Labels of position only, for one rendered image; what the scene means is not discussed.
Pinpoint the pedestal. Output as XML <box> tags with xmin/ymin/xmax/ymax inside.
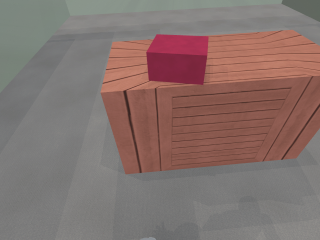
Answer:
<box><xmin>100</xmin><ymin>30</ymin><xmax>320</xmax><ymax>174</ymax></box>

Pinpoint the carton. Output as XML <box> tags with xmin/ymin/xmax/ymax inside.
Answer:
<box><xmin>146</xmin><ymin>34</ymin><xmax>209</xmax><ymax>85</ymax></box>

